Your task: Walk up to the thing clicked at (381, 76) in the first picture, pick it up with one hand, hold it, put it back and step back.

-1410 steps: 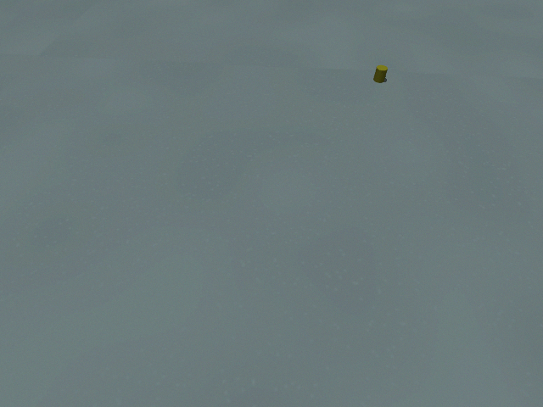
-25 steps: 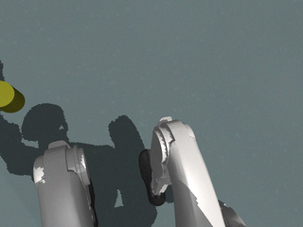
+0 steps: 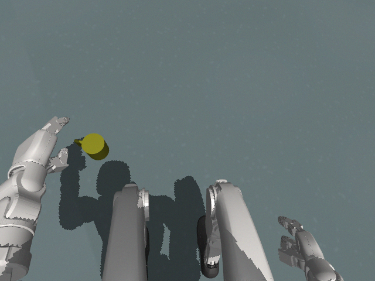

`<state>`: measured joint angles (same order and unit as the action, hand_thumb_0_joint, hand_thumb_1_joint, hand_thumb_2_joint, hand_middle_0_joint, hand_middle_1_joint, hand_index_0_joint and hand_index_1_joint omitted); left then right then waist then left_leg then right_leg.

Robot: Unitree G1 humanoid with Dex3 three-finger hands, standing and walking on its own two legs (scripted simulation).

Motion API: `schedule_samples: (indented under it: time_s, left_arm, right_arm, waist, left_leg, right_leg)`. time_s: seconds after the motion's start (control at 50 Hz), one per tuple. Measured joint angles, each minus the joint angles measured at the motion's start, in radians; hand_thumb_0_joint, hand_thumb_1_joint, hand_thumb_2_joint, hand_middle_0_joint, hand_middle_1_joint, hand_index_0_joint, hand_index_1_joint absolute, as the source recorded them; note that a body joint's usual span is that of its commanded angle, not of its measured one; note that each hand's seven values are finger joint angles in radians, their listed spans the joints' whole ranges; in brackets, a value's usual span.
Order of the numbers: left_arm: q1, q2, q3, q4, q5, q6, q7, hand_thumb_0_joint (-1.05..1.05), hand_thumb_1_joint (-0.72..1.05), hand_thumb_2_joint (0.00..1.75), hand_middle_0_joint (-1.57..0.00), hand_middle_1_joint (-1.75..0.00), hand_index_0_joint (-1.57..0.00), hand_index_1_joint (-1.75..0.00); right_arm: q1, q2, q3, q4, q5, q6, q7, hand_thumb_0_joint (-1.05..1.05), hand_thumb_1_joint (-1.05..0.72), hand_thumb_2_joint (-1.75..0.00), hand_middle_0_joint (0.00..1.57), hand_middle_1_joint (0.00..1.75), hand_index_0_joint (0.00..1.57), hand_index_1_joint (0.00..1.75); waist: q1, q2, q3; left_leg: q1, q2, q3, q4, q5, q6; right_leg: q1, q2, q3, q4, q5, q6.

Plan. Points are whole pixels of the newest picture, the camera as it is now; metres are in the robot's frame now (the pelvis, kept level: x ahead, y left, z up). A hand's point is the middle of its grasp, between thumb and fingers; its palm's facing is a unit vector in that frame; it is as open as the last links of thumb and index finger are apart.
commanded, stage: home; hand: left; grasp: from above
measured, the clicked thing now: (91, 146) +0.48 +0.30 -0.43
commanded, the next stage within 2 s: none
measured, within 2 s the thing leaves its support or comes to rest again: neither
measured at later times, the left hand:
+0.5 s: hand (47, 201) +0.26 +0.20 +0.10, palm faces +0.09 -0.96 -0.27, open 7.4 cm
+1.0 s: hand (17, 240) +0.22 +0.18 +0.19, palm faces +0.15 -0.97 -0.19, open 7.4 cm
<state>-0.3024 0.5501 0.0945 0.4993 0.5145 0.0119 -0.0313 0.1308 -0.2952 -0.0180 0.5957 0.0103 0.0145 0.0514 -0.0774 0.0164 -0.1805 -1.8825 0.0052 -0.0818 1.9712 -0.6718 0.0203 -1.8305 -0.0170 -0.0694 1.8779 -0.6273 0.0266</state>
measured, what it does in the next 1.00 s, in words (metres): rises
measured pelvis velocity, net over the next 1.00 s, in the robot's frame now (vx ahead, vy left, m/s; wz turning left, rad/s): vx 0.08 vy -0.01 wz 0.09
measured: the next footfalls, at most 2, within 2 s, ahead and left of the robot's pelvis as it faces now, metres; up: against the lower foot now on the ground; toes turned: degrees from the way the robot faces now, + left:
none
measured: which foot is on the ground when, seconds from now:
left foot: down 0.00-1.00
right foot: down 0.00-1.00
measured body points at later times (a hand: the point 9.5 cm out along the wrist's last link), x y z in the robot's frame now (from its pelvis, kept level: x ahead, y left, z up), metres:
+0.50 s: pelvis +0.05 -0.01 +0.18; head +0.13 +0.01 +0.63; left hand +0.25 +0.25 +0.12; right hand +0.23 -0.24 +0.10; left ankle +0.07 +0.11 -0.44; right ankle +0.09 -0.14 -0.44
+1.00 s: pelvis +0.08 -0.01 +0.24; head +0.10 -0.01 +0.69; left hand +0.21 +0.23 +0.21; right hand +0.28 -0.24 +0.19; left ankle +0.07 +0.11 -0.44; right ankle +0.09 -0.14 -0.44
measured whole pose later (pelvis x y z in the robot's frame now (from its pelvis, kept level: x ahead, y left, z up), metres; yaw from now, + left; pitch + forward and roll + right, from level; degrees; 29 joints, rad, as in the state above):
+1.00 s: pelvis +0.08 -0.01 +0.24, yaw +5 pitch +10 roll -3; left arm 0.51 0.22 0.03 -0.12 -0.06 0.45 0.02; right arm 0.27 -0.22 0.04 0.50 0.01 -0.23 -0.19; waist -0.04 0.04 -0.16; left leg -0.70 0.02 -0.07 1.01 -0.50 -0.01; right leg -0.66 0.00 -0.07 0.94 -0.47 0.00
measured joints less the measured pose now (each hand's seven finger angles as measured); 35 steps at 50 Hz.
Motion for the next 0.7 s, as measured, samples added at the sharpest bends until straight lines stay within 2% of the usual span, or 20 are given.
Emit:
schedule_samples:
  time_s: [0.1, 0.24, 0.34, 0.46, 0.54, 0.62, 0.7]
  left_arm:
    - [0.128, -0.063, -0.016, -0.099, -0.123, 0.088, 0.026, 0.01, 0.80, 0.88, -0.21, -0.31, -0.21, -0.32]
    - [0.306, -0.151, -0.045, -0.241, -0.321, 0.205, 0.059, 0.01, 0.87, 0.89, -0.21, -0.30, -0.21, -0.31]
    - [0.399, -0.204, -0.051, -0.306, -0.421, 0.272, 0.084, 0.01, 0.88, 0.89, -0.21, -0.30, -0.21, -0.31]
    - [0.513, -0.262, -0.035, -0.390, -0.519, 0.349, 0.104, 0.01, 0.89, 0.89, -0.21, -0.30, -0.21, -0.31]
    - [0.596, -0.293, -0.030, -0.454, -0.566, 0.389, 0.104, 0.01, 0.89, 0.89, -0.21, -0.30, -0.21, -0.30]
    - [0.685, -0.315, -0.035, -0.527, -0.592, 0.418, 0.098, 0.01, 0.90, 0.89, -0.21, -0.30, -0.20, -0.30]
    - [0.767, -0.326, -0.048, -0.600, -0.597, 0.434, 0.090, 0.01, 0.90, 0.89, -0.20, -0.30, -0.20, -0.30]
  right_arm:
    - [-0.049, 0.015, 0.002, -0.031, 0.016, -0.032, -0.029, 0.01, -0.91, -0.89, 0.20, 0.30, 0.20, 0.30]
    - [-0.061, 0.058, 0.038, -0.060, 0.031, -0.081, -0.078, 0.01, -0.91, -0.89, 0.20, 0.30, 0.20, 0.30]
    - [-0.026, 0.084, 0.063, -0.062, 0.038, -0.106, -0.114, 0.01, -0.91, -0.89, 0.20, 0.30, 0.21, 0.30]
    - [0.052, 0.096, 0.080, -0.052, 0.040, -0.131, -0.164, 0.01, -0.91, -0.89, 0.20, 0.30, 0.21, 0.30]
    - [0.108, 0.092, 0.080, -0.050, 0.039, -0.148, -0.196, 0.01, -0.91, -0.89, 0.20, 0.30, 0.21, 0.30]
    - [0.155, 0.084, 0.070, -0.062, 0.035, -0.164, -0.220, 0.02, -0.91, -0.89, 0.20, 0.30, 0.21, 0.30]
    - [0.185, 0.078, 0.059, -0.078, 0.029, -0.182, -0.236, 0.02, -0.91, -0.89, 0.20, 0.30, 0.21, 0.30]
  waist:
    - [0.015, -0.004, -0.004]
    - [0.020, 0.001, 0.000]
    - [0.016, 0.006, 0.006]
    - [0.009, 0.014, 0.005]
    - [0.004, 0.020, 0.004]
    - [0.003, 0.027, 0.000]
    - [0.007, 0.035, -0.006]
  left_leg:
    - [0.142, 0.000, 0.000, -0.120, 0.025, -0.009]
    - [0.364, 0.004, 0.004, -0.302, 0.055, -0.018]
    - [0.532, 0.008, 0.007, -0.441, 0.075, -0.024]
    - [0.736, 0.016, 0.009, -0.611, 0.102, -0.028]
    - [0.869, 0.021, 0.012, -0.722, 0.121, -0.029]
    - [0.990, 0.024, 0.016, -0.821, 0.141, -0.030]
    - [1.085, 0.026, 0.019, -0.897, 0.157, -0.028]
  right_leg:
    - [0.139, -0.001, -0.003, -0.113, 0.022, -0.007]
    - [0.354, 0.002, -0.003, -0.285, 0.047, -0.015]
    - [0.519, 0.005, -0.003, -0.418, 0.065, -0.021]
    - [0.722, 0.013, -0.004, -0.590, 0.093, -0.025]
    - [0.855, 0.018, -0.004, -0.702, 0.114, -0.026]
    - [0.976, 0.022, -0.001, -0.804, 0.136, -0.026]
    - [1.072, 0.024, 0.001, -0.882, 0.154, -0.025]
